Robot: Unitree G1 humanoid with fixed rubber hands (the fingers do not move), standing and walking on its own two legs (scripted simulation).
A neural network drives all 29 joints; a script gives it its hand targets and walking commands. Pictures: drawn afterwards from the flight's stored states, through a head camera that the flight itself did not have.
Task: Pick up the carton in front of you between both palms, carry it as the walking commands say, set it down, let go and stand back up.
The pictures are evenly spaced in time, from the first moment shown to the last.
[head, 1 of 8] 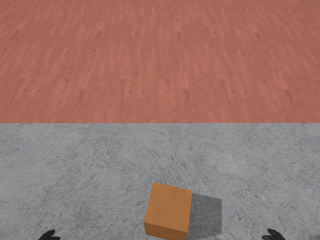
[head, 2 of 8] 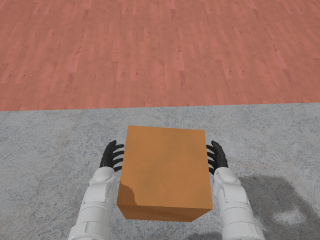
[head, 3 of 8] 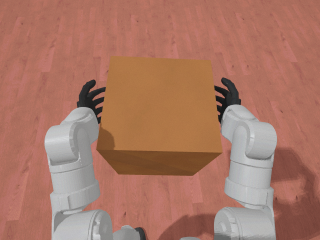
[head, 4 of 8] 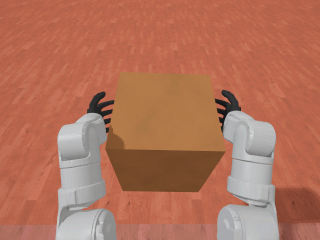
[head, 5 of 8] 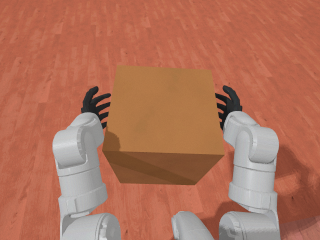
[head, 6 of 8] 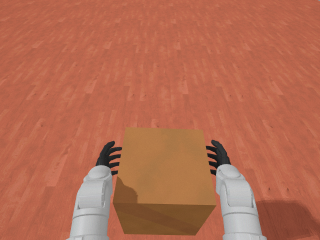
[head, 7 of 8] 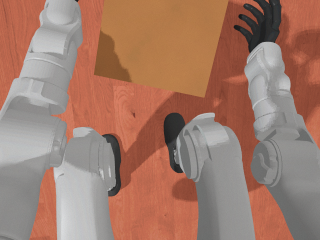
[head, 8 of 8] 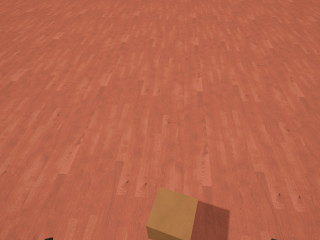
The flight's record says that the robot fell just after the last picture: no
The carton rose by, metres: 1.12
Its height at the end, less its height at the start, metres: +0.40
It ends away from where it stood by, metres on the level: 5.64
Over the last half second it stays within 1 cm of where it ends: yes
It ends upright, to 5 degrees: yes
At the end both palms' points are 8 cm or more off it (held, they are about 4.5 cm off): yes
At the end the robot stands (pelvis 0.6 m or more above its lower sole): yes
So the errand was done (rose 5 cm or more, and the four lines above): yes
